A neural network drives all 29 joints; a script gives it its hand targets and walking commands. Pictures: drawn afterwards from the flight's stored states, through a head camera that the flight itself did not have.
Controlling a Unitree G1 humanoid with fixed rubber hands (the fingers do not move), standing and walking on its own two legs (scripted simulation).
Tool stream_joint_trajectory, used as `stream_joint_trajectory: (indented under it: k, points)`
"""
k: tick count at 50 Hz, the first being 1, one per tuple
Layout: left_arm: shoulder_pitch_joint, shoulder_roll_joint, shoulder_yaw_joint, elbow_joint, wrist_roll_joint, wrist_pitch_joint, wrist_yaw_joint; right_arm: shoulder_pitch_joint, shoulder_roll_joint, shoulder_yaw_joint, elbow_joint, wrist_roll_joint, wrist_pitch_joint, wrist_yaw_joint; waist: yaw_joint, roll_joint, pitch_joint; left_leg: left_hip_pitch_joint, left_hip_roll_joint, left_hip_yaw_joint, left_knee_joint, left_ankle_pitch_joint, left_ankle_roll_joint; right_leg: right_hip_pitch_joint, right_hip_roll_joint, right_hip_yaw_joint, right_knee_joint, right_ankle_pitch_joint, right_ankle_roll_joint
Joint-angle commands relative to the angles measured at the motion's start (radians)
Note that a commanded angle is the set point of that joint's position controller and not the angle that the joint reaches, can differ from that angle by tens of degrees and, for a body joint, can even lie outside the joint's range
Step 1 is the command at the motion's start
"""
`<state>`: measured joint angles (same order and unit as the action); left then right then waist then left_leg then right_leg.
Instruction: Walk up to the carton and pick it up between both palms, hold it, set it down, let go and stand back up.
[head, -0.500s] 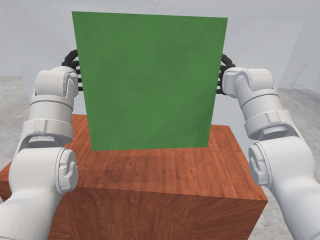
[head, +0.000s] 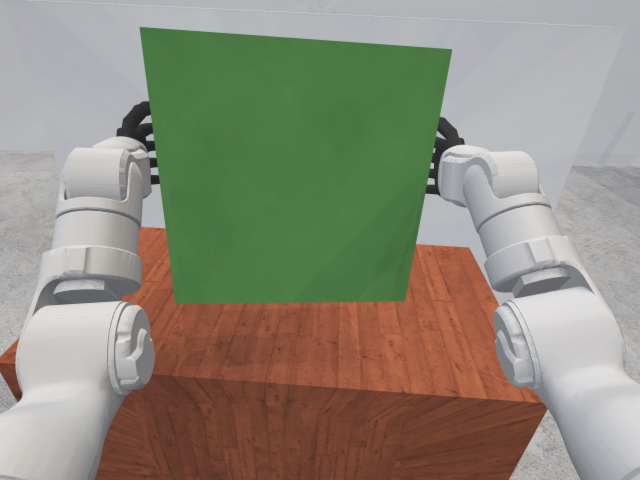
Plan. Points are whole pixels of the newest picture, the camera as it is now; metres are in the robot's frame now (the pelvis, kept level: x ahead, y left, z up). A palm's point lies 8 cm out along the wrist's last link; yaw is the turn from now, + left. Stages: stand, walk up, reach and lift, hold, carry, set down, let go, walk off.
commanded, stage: hold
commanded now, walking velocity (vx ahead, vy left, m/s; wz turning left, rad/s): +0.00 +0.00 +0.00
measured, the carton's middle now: (293, 160) +0.43 +0.01 +0.30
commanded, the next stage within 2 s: none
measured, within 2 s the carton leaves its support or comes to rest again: neither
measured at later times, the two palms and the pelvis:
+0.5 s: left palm (137, 169) +0.37 +0.20 +0.30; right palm (447, 171) +0.35 -0.17 +0.31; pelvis +0.01 +0.01 +0.00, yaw -1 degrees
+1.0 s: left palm (128, 152) +0.36 +0.20 +0.33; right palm (451, 159) +0.34 -0.17 +0.33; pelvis +0.00 +0.01 +0.00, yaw +0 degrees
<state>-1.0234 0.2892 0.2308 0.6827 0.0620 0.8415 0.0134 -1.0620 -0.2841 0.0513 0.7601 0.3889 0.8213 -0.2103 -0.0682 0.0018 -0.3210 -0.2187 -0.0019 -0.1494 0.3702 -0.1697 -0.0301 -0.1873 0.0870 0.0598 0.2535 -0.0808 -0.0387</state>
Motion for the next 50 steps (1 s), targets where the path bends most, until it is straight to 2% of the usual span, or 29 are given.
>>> stream_joint_trajectory:
  k: [1, 2, 3, 5, 6, 7, 8, 10, 13, 14, 17, 21, 22, 23, 26, 28, 30, 33, 34, 36, 37, 38, 40, 41, 42, 43, 45, 47, 50]
  points:
    - [-0.868, -0.678, -0.196, -0.273, -0.231, -0.079, -0.232, -1.006, 0.588, 0.104, -0.427, 0.204, -0.09, 0.185, -0.007, 0.05, -0.265, 0.0, -0.023, 0.031, -0.061, 0.046, 0.046, 0.236, -0.068, 0.064, -0.009, 0.091, 0.023]
    - [-0.926, -0.695, -0.246, -0.355, -0.263, -0.09, -0.229, -1.023, 0.606, 0.105, -0.452, 0.214, -0.099, 0.185, -0.028, 0.065, -0.315, 0.014, -0.015, 0.022, -0.064, 0.07, 0.038, 0.231, -0.062, 0.059, -0.008, 0.103, 0.013]
    - [-0.969, -0.729, -0.268, -0.399, -0.283, -0.095, -0.224, -1.059, 0.654, 0.119, -0.497, 0.237, -0.104, 0.186, -0.014, 0.056, -0.349, 0.031, -0.009, 0.014, -0.061, 0.116, 0.029, 0.233, -0.057, 0.057, 0.004, 0.154, 0.015]
    - [-0.955, -0.74, -0.286, -0.446, -0.301, -0.098, -0.205, -1.042, 0.65, 0.127, -0.526, 0.25, -0.105, 0.182, -0.026, 0.084, -0.396, 0.08, -0.022, 0.011, -0.037, 0.182, 0.012, 0.24, -0.053, 0.063, 0.011, 0.245, 0.017]
    - [-0.886, -0.717, -0.241, -0.387, -0.264, -0.086, -0.201, -1.011, 0.643, 0.129, -0.515, 0.235, -0.096, 0.183, 0.008, 0.064, -0.339, 0.042, -0.01, 0.009, -0.042, 0.166, 0.024, 0.254, -0.052, 0.06, 0.008, 0.225, 0.021]
    - [-0.911, -0.716, -0.247, -0.408, -0.267, -0.082, -0.2, -1.006, 0.622, 0.118, -0.5, 0.224, -0.092, 0.182, -0.009, 0.058, -0.321, 0.044, -0.013, 0.009, -0.05, 0.135, 0.026, 0.248, -0.053, 0.058, 0.004, 0.211, 0.019]
    - [-0.868, -0.691, -0.222, -0.36, -0.241, -0.07, -0.203, -0.965, 0.623, 0.125, -0.447, 0.224, -0.085, 0.182, -0.002, 0.052, -0.302, 0.039, -0.016, 0.016, -0.05, 0.124, 0.029, 0.247, -0.056, 0.068, -0.005, 0.173, 0.02]
    - [-0.91, -0.694, -0.261, -0.458, -0.257, -0.075, -0.201, -0.958, 0.638, 0.138, -0.466, 0.253, -0.088, 0.186, -0.009, 0.055, -0.339, 0.062, -0.01, 0.008, -0.051, 0.151, 0.031, 0.225, -0.055, 0.065, 0.01, 0.202, 0.02]
    - [-0.922, -0.725, -0.273, -0.469, -0.257, -0.061, -0.201, -0.99, 0.62, 0.127, -0.503, 0.24, -0.094, 0.189, -0.012, 0.086, -0.356, 0.041, -0.006, 0.009, -0.049, 0.153, 0.018, 0.274, -0.046, 0.057, 0.016, 0.193, 0.012]
    - [-0.901, -0.724, -0.274, -0.458, -0.247, -0.052, -0.199, -0.96, 0.592, 0.108, -0.478, 0.225, -0.089, 0.19, -0.028, 0.131, -0.297, 0.026, -0.003, 0.015, -0.058, 0.155, 0.012, 0.269, -0.043, 0.056, 0.01, 0.199, 0.012]
    - [-0.886, -0.728, -0.304, -0.516, -0.271, -0.055, -0.19, -0.974, 0.612, 0.144, -0.574, 0.244, -0.092, 0.192, -0.021, 0.109, -0.404, 0.059, -0.006, 0.011, -0.03, 0.192, 0.013, 0.292, -0.031, 0.055, 0.021, 0.248, 0.016]
    - [-0.847, -0.707, -0.269, -0.427, -0.226, -0.022, -0.202, -0.936, 0.576, 0.118, -0.46, 0.21, -0.072, 0.192, -0.025, 0.088, -0.258, 0.035, -0.009, 0.023, -0.051, 0.133, 0.016, 0.27, -0.042, 0.05, 0.006, 0.182, 0.016]
    - [-0.821, -0.703, -0.251, -0.406, -0.218, -0.02, -0.208, -0.926, 0.582, 0.137, -0.472, 0.217, -0.073, 0.192, -0.005, 0.076, -0.228, 0.026, -0.015, 0.02, -0.05, 0.109, 0.018, 0.244, -0.052, 0.055, 0.002, 0.169, 0.016]
    - [-0.894, -0.74, -0.312, -0.5, -0.247, -0.024, -0.204, -0.995, 0.605, 0.142, -0.511, 0.243, -0.084, 0.196, -0.027, 0.105, -0.314, 0.072, -0.007, 0.01, -0.046, 0.17, 0.014, 0.244, -0.036, 0.052, 0.012, 0.211, 0.009]
    - [-0.873, -0.73, -0.284, -0.48, -0.248, -0.038, -0.198, -0.989, 0.603, 0.144, -0.547, 0.244, -0.087, 0.196, -0.013, 0.108, -0.333, 0.032, -0.005, 0.009, -0.04, 0.179, 0.006, 0.29, -0.032, 0.057, 0.023, 0.226, 0.016]
    - [-0.928, -0.765, -0.33, -0.54, -0.273, -0.036, -0.187, -0.992, 0.593, 0.122, -0.552, 0.239, -0.094, 0.203, -0.039, 0.134, -0.376, 0.07, 0.0, 0.006, -0.033, 0.2, -0.011, 0.271, -0.025, 0.043, 0.032, 0.228, 0.011]
    - [-0.868, -0.715, -0.279, -0.497, -0.244, -0.031, -0.184, -0.959, 0.62, 0.149, -0.526, 0.243, -0.084, 0.2, 0.0, 0.087, -0.333, 0.048, -0.008, 0.018, -0.029, 0.217, 0.005, 0.281, -0.031, 0.047, 0.03, 0.256, 0.015]
    - [-0.875, -0.721, -0.263, -0.408, -0.227, -0.013, -0.202, -0.976, 0.57, 0.108, -0.446, 0.209, -0.072, 0.204, -0.024, 0.092, -0.223, -0.017, 0.003, 0.011, -0.063, 0.092, 0.022, 0.28, -0.04, 0.052, 0.013, 0.16, 0.007]
    - [-0.89, -0.713, -0.267, -0.427, -0.229, -0.019, -0.206, -0.995, 0.595, 0.128, -0.475, 0.222, -0.076, 0.202, -0.009, 0.08, -0.264, -0.008, 0.005, 0.023, -0.06, 0.119, 0.024, 0.295, -0.039, 0.056, 0.019, 0.177, 0.005]
    - [-0.866, -0.691, -0.208, -0.347, -0.215, -0.023, -0.216, -1.024, 0.631, 0.154, -0.484, 0.224, -0.069, 0.196, 0.034, -0.005, -0.261, -0.016, -0.008, 0.02, -0.053, 0.09, 0.049, 0.293, -0.048, 0.061, 0.015, 0.163, 0.02]
    - [-0.896, -0.709, -0.231, -0.37, -0.236, -0.031, -0.213, -1.092, 0.625, 0.15, -0.552, 0.24, -0.083, 0.196, 0.025, 0.022, -0.343, 0.004, -0.012, 0.017, -0.042, 0.109, 0.046, 0.277, -0.052, 0.063, 0.018, 0.157, 0.02]
    - [-0.904, -0.72, -0.264, -0.422, -0.259, -0.044, -0.201, -1.054, 0.667, 0.171, -0.53, 0.248, -0.082, 0.197, 0.016, 0.031, -0.355, 0.01, -0.012, 0.017, -0.032, 0.154, 0.041, 0.269, -0.05, 0.068, 0.026, 0.197, 0.017]
    - [-0.913, -0.691, -0.229, -0.372, -0.239, -0.042, -0.198, -1.063, 0.658, 0.149, -0.509, 0.245, -0.079, 0.197, 0.025, 0.005, -0.338, 0.03, -0.014, 0.03, -0.037, 0.139, 0.039, 0.256, -0.048, 0.067, 0.014, 0.196, 0.024]
    - [-0.88, -0.69, -0.218, -0.338, -0.225, -0.033, -0.2, -1.024, 0.62, 0.12, -0.452, 0.231, -0.074, 0.195, 0.0, 0.01, -0.254, 0.027, -0.007, 0.023, -0.05, 0.121, 0.043, 0.218, -0.05, 0.06, 0.004, 0.172, 0.016]
    - [-0.895, -0.699, -0.236, -0.379, -0.232, -0.027, -0.202, -0.996, 0.618, 0.126, -0.411, 0.229, -0.068, 0.195, -0.002, 0.049, -0.279, 0.041, -0.002, 0.018, -0.051, 0.135, 0.033, 0.249, -0.044, 0.052, 0.009, 0.173, 0.008]
    - [-0.92, -0.67, -0.22, -0.35, -0.234, -0.038, -0.209, -0.988, 0.595, 0.094, -0.405, 0.212, -0.068, 0.192, -0.006, 0.038, -0.271, 0.002, -0.006, 0.027, -0.056, 0.08, 0.035, 0.262, -0.054, 0.052, 0.006, 0.13, 0.012]
    - [-0.963, -0.72, -0.263, -0.389, -0.264, -0.043, -0.217, -1.029, 0.617, 0.095, -0.447, 0.221, -0.074, 0.193, -0.042, 0.06, -0.31, 0.026, -0.005, 0.026, -0.049, 0.112, 0.02, 0.253, -0.047, 0.057, 0.013, 0.158, 0.007]
    - [-0.993, -0.733, -0.282, -0.364, -0.288, -0.051, -0.213, -1.084, 0.598, 0.074, -0.453, 0.218, -0.078, 0.192, -0.05, 0.074, -0.308, 0.001, -0.01, 0.019, -0.049, 0.059, 0.02, 0.218, -0.045, 0.058, 0.01, 0.116, 0.008]
    - [-0.933, -0.725, -0.232, -0.307, -0.258, -0.046, -0.212, -1.064, 0.603, 0.095, -0.416, 0.231, -0.073, 0.195, -0.021, 0.06, -0.315, -0.008, -0.009, 0.015, -0.043, 0.096, 0.029, 0.248, -0.051, 0.065, 0.02, 0.142, 0.007]
